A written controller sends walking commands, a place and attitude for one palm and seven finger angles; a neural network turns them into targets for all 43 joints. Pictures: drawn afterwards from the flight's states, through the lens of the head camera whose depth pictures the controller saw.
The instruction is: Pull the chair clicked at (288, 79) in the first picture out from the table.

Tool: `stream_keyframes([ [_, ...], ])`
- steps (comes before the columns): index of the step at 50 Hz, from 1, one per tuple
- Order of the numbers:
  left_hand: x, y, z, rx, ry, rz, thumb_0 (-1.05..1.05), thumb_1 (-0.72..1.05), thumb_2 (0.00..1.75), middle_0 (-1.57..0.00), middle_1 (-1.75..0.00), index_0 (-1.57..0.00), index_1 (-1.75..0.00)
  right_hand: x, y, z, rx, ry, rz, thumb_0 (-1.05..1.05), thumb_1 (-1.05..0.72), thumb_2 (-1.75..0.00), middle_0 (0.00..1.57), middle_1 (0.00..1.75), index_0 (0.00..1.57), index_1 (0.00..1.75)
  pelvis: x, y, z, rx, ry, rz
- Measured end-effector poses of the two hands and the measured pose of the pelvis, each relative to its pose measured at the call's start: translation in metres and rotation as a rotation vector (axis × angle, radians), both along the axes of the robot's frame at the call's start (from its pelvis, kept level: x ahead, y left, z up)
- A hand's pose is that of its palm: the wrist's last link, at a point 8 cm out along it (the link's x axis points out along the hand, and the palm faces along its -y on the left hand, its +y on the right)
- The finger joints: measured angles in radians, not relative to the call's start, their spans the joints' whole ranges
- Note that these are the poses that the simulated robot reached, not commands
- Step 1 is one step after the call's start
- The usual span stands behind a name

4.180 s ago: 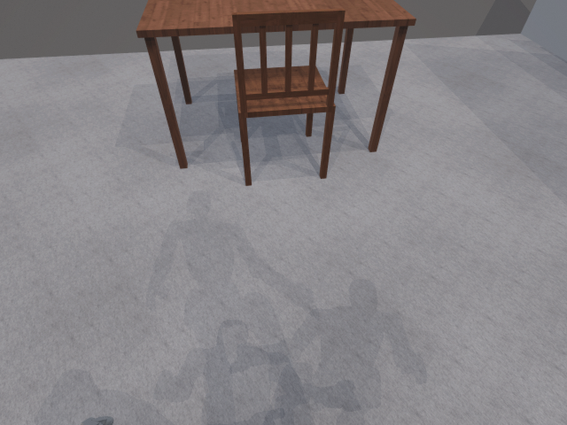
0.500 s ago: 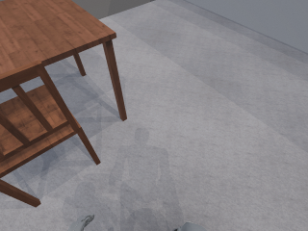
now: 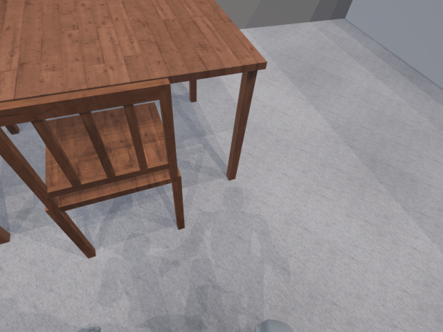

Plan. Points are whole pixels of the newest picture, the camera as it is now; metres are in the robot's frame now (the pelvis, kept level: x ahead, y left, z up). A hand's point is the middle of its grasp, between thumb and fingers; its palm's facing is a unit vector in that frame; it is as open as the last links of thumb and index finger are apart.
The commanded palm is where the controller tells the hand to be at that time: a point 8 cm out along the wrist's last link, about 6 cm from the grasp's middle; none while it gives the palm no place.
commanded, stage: turn to face it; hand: left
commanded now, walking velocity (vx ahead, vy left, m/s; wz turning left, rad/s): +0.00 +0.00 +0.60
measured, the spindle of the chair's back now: (99, 146) +0.57 +0.37 -0.11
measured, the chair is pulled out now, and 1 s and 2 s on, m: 0.00 0.00 0.00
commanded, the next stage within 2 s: take the last steps up to it in 0.46 s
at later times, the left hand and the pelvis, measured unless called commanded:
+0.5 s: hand out of the picture +0.01 +0.14 -0.14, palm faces +0.29 -0.92 -0.27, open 7.4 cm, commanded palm none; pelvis -0.01 -0.07 +0.01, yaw +16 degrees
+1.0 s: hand out of the picture -0.03 +0.18 -0.17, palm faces +0.39 -0.90 -0.21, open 7.4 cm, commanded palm none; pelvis +0.02 -0.01 +0.01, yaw +21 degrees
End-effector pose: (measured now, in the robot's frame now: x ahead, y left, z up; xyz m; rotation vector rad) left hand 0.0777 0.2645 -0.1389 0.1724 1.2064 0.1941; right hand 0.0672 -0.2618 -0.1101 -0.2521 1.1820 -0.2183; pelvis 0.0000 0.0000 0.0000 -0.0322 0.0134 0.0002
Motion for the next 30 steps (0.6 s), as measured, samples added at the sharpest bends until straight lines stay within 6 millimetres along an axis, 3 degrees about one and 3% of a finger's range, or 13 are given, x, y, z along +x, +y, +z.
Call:
stream_keyframes([
  [7,-0.023,0.0,0.014,0.048,0.025,0.081,0.0,0.91,0.89,-0.2,-0.3,-0.2,-0.3,0.021,0.0,-0.01,0.051,0.023,0.075,0.0,-0.9,-0.9,0.2,0.3,0.2,0.3,0.003,-0.013,0.003,0.013,-0.001,0.084],
  [16,-0.04,-0.047,0.025,0.089,-0.06,0.146,0.0,0.9,0.89,-0.2,-0.3,-0.2,-0.3,0.042,-0.028,-0.04,0.115,0.049,0.154,0.0,-0.9,-0.9,0.2,0.3,0.2,0.3,-0.003,-0.052,-0.007,0.043,-0.018,0.194],
  [24,-0.083,-0.083,0.03,0.043,-0.019,0.236,0.0,0.9,0.89,-0.21,-0.3,-0.2,-0.3,0.062,-0.037,-0.028,0.112,0.061,0.241,0.0,-0.91,-0.9,0.2,0.29,0.19,0.29,-0.006,-0.065,0.005,0.072,-0.026,0.279],
  [30,-0.124,-0.088,0.018,-0.002,0.03,0.31,0.0,0.9,0.89,-0.21,-0.3,-0.21,-0.3,0.075,-0.02,-0.021,0.08,0.074,0.32,0.0,-0.91,-0.9,0.2,0.29,0.19,0.29,-0.013,-0.061,0.006,0.07,-0.018,0.323],
])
